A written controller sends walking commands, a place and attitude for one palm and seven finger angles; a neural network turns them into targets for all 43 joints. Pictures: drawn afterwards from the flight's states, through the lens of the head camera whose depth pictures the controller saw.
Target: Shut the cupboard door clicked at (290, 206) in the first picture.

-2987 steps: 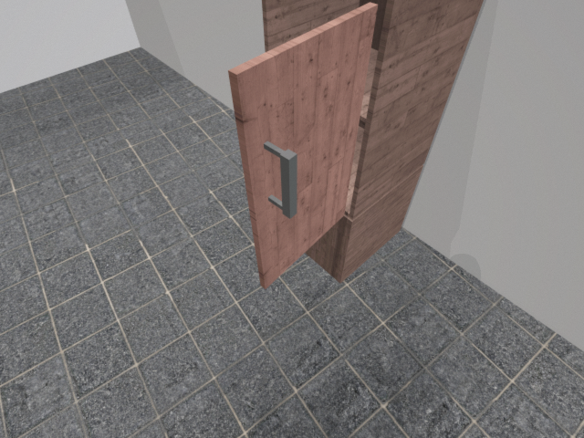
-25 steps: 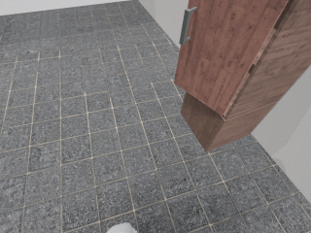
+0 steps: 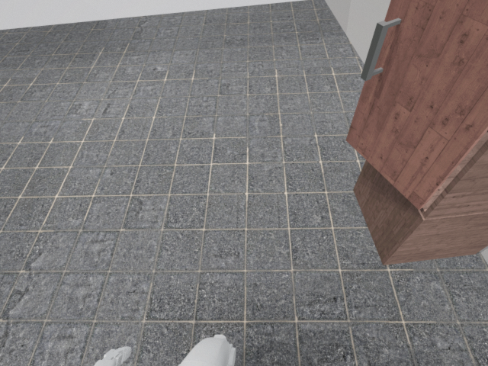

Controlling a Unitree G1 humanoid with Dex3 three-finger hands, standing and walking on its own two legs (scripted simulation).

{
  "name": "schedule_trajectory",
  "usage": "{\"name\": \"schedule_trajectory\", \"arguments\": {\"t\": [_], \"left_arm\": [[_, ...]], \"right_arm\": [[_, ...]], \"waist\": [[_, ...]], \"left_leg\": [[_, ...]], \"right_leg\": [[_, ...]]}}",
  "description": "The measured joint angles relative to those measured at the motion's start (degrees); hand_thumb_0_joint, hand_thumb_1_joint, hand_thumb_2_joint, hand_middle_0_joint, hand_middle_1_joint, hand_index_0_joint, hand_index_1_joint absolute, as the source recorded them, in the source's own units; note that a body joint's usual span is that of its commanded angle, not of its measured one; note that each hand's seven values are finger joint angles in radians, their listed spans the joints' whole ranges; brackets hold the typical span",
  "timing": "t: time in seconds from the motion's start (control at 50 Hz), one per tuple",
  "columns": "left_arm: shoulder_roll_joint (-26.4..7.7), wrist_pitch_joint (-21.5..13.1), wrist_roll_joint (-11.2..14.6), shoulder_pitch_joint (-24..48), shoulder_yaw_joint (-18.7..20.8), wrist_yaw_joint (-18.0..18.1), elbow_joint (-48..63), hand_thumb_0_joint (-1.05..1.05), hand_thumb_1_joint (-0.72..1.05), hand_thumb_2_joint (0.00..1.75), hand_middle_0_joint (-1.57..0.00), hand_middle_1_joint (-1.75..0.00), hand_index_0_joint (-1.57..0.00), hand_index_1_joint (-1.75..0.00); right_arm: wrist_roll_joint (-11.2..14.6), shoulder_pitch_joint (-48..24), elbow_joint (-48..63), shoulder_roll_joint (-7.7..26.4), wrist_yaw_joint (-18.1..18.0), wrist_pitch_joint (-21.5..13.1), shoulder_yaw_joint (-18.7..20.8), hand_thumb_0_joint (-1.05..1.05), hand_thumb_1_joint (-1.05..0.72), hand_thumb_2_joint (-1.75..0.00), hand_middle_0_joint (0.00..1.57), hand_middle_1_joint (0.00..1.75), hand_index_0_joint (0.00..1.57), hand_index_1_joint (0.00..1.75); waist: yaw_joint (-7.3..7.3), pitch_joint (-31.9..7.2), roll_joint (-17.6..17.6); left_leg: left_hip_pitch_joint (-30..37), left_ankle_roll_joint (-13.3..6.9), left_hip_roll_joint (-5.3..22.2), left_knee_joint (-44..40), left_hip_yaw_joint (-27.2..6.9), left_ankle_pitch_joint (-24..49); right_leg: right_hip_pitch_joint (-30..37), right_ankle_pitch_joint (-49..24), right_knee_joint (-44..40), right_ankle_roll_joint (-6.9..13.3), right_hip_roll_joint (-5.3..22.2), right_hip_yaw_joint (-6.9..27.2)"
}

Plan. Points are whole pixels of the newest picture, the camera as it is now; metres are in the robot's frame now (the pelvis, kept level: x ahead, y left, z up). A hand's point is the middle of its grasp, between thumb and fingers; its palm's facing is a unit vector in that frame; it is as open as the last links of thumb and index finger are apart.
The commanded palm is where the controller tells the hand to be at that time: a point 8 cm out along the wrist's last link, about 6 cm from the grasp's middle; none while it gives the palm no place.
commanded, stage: walk to a spot facing it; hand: left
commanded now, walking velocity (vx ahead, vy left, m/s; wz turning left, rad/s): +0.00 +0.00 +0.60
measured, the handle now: (380, 50) +0.83 -0.34 +0.04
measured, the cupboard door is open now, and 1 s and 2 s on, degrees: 22 22 22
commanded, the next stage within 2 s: turn to face it in 1.34 s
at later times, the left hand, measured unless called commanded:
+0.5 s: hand out of the picture +0.02 +0.25 -0.16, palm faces +0.34 -0.90 -0.27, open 7.4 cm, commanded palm none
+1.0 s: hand out of the picture +0.03 +0.17 -0.17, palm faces +0.68 -0.71 -0.19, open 7.4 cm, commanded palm none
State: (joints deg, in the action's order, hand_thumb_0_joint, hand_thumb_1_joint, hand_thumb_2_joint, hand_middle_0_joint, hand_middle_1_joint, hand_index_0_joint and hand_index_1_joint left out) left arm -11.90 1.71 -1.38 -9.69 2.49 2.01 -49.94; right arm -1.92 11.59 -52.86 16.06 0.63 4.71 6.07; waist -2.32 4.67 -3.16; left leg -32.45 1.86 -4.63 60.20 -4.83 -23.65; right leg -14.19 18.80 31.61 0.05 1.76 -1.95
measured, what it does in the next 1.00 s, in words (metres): walks ahead, turning left: left foot, then right foot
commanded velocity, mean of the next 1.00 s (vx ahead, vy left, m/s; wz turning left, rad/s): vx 0.24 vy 0.00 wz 0.60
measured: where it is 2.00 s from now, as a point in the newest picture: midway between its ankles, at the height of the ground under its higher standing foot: (187, 309)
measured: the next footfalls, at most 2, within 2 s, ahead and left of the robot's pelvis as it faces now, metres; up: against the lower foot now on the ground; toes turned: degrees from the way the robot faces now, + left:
left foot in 0.28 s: +0.02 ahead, +0.14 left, +0.00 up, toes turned +16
right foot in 0.62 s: +0.19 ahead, -0.08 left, +0.00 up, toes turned +19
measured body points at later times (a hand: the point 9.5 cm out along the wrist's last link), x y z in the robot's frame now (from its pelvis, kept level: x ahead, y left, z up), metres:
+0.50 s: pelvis +0.03 +0.02 +0.00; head +0.07 +0.03 +0.45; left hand +0.00 +0.29 -0.14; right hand +0.19 -0.19 -0.14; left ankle -0.02 +0.13 -0.73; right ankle +0.09 -0.12 -0.68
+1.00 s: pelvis +0.16 +0.06 +0.00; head +0.20 +0.10 +0.45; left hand -0.01 +0.21 -0.15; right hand +0.41 -0.06 -0.14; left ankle +0.17 +0.21 -0.70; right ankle +0.15 -0.10 -0.73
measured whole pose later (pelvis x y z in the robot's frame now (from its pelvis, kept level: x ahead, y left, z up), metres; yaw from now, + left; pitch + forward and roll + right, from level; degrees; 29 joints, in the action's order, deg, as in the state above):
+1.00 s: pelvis +0.16 +0.06 +0.00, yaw +41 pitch +0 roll +0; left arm -8.8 -3.3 -1.8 -22.2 2.5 0.5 -56.7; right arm -2.0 6.8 -52.5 12.5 3.7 2.1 3.1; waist 1.1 6.9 1.0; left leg -30.7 -1.7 3.3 44.1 7.2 -16.6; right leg -0.1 22.3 24.6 -3.7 8.6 -20.8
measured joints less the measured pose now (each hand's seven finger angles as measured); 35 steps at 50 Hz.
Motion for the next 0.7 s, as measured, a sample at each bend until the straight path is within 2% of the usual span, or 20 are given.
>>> {"name": "schedule_trajectory", "arguments": {"t": [0.04, 0.1, 0.22, 0.26, 0.28, 0.3, 0.34, 0.4, 0.46, 0.54, 0.6, 0.62, 0.66, 0.7], "left_arm": [[0.38, -0.21, 0.0, -1.12, -0.13, 0.07, -0.55, 0.0, 0.91, 0.9, -0.2, -0.3, -0.2, -0.3], [0.69, -0.78, -0.03, -2.37, -0.26, -0.04, -0.76, 0.0, 0.9, 0.9, -0.2, -0.3, -0.2, -0.3], [0.32, -1.14, -0.36, -4.71, 0.08, -0.39, -0.55, 0.0, 0.9, 0.9, -0.2, -0.3, -0.2, -0.3], [-0.43, -0.91, -0.12, -5.84, 0.43, -0.53, -0.76, 0.0, 0.9, 0.9, -0.2, -0.3, -0.21, -0.3], [-0.75, -0.65, 0.12, -6.49, 0.6, -0.67, -0.86, 0.0, 0.9, 0.9, -0.2, -0.3, -0.21, -0.3], [-1.42, -0.08, 0.23, -6.4, 0.8, -0.7, -1.29, 0.0, 0.9, 0.9, -0.2, -0.3, -0.2, -0.3], [-2.45, 1.41, 0.16, -6.02, 1.28, -0.61, -2.22, 0.0, 0.9, 0.9, -0.2, -0.3, -0.2, -0.3], [-3.16, 2.0, 0.05, -4.89, 1.94, -1.37, -2.92, 0.01, 0.91, 0.9, -0.2, -0.3, -0.2, -0.29], [-3.23, 1.25, 0.02, -3.8, 2.11, -2.38, -2.12, 0.01, 0.91, 0.9, -0.2, -0.3, -0.2, -0.29], [-2.77, 0.15, 0.0, -2.37, 1.77, -3.22, -0.47, 0.01, 0.91, 0.9, -0.19, -0.3, -0.2, -0.29], [-2.56, -1.26, -0.11, -2.01, 1.45, -3.63, 0.86, 0.01, 0.91, 0.9, -0.19, -0.3, -0.2, -0.29], [-2.63, -2.13, -0.3, -2.2, 1.31, -3.6, 1.43, 0.0, 0.91, 0.9, -0.2, -0.3, -0.2, -0.29], [-1.56, -3.28, -0.45, -2.2, 0.85, -2.93, 1.72, 0.0, 0.91, 0.9, -0.2, -0.3, -0.2, -0.3], [-0.29, -3.71, -0.43, -3.44, 0.57, -2.22, 1.3, 0.0, 0.91, 0.9, -0.2, -0.3, -0.2, -0.3]], "right_arm": [[0.19, -0.32, 0.51, 0.07, 0.37, -0.14, -0.14, 0.01, -0.91, -0.9, 0.2, 0.3, 0.19, 0.3], [0.44, -0.8, 0.92, -0.39, 0.7, -0.06, -0.74, 0.01, -0.91, -0.9, 0.2, 0.3, 0.19, 0.3], [0.82, -3.64, 1.06, -1.66, 1.08, 0.16, -2.02, 0.01, -0.91, -0.9, 0.2, 0.3, 0.19, 0.3], [0.78, -4.36, 1.86, -1.93, 1.24, -0.63, -2.53, 0.01, -0.91, -0.9, 0.2, 0.3, 0.19, 0.3], [0.6, -4.54, 2.45, -1.74, 1.35, -1.28, -2.67, 0.01, -0.91, -0.9, 0.2, 0.3, 0.19, 0.3], [0.48, -5.11, 2.62, -2.07, 1.26, -1.85, -2.74, 0.01, -0.91, -0.9, 0.2, 0.3, 0.19, 0.3], [0.21, -5.33, 2.93, -2.79, 0.8, -2.66, -3.27, 0.01, -0.91, -0.9, 0.2, 0.3, 0.19, 0.3], [-0.13, -3.78, 3.14, -3.53, 0.02, -3.39, -3.85, 0.01, -0.91, -0.89, 0.2, 0.3, 0.2, 0.3], [-0.21, -1.72, 2.32, -3.82, -0.13, -3.7, -4.23, 0.0, -0.91, -0.89, 0.2, 0.3, 0.2, 0.3], [-0.31, 1.07, 0.75, -3.71, 0.08, -3.51, -4.03, 0.01, -0.9, -0.89, 0.2, 0.3, 0.2, 0.3], [-0.17, 3.18, -0.41, -3.44, 0.21, -2.99, -3.54, 0.01, -0.9, -0.89, 0.21, 0.3, 0.2, 0.3], [0.09, 4.1, -0.69, -3.35, 0.2, -2.83, -3.34, 0.01, -0.9, -0.89, 0.21, 0.3, 0.2, 0.3], [0.19, 4.62, -1.93, -2.62, 0.18, -2.16, -2.7, 0.01, -0.9, -0.89, 0.21, 0.3, 0.2, 0.3], [-0.15, 4.47, -2.85, -2.05, 0.54, -1.66, -2.14, 0.01, -0.91, -0.89, 0.2, 0.3, 0.2, 0.3]], "waist": [[-0.38, 0.48, 0.74], [-0.33, 1.3, 2.29], [1.72, 2.66, 4.42], [2.2, 2.5, 5.19], [2.36, 2.03, 4.92], [2.63, 2.3, 5.56], [3.08, 2.27, 6.1], [2.98, 1.4, 5.48], [2.83, 0.47, 4.48], [2.03, -0.59, 2.87], [1.35, -1.3, 1.87], [1.27, -1.83, 1.93], [1.44, -1.81, 0.95], [1.52, -2.15, 0.93]], "left_leg": [[-0.19, 0.82, 1.68, 4.81, 2.51, 0.4], [2.48, 1.47, 3.83, 2.21, 4.97, -0.34], [9.98, 0.56, 5.53, -12.89, 7.92, -1.3], [13.91, -0.25, 5.23, -22.06, 8.98, 4.61], [14.93, -1.41, 5.4, -24.87, 8.68, 7.37], [14.23, -2.22, 4.89, -23.44, 8.52, 6.42], [13.85, -2.89, 4.5, -21.8, 7.9, 3.99], [15.28, -2.61, 4.23, -24.53, 5.89, 4.63], [17.28, -2.54, 3.99, -28.3, 3.91, 6.33], [19.11, -2.1, 3.9, -30.6, 1.22, 6.61], [19.02, -1.52, 3.8, -27.91, -0.99, 4.06], [17.82, -2.17, 3.46, -24.66, -1.54, 0.84], [13.29, -2.75, 3.12, -11.55, -1.41, -5.32], [8.11, -2.74, 3.19, 1.47, 0.86, -3.58]], "right_leg": [[1.36, 0.14, -0.74, 0.01, 1.19, -1.28], [2.91, 0.72, -1.01, -0.14, 3.21, -3.58], [3.45, 3.52, 2.06, -1.39, 6.35, -8.49], [2.33, 5.5, 5.55, -2.2, 7.61, -9.72], [0.46, 6.52, 9.36, -2.57, 7.9, -9.87], [-1.84, 9.9, 14.71, -2.86, 8.1, -8.14], [-6.35, 13.73, 24.4, -3.09, 6.66, -4.2], [-11.11, 9.82, 30.77, -3.26, 4.94, -1.56], [-13.21, 6.03, 28.03, -3.53, 4.26, -0.56], [-12.05, 3.42, 16.77, -3.7, 3.3, -0.49], [-7.67, 0.82, 6.39, -3.64, 1.66, -1.37], [-6.25, -0.93, 3.4, -2.28, 1.63, -1.74], [-5.7, -2.25, 5.29, -0.08, 2.02, -3.76], [-3.59, -0.74, 4.46, 0.48, 2.88, -5.22]]}}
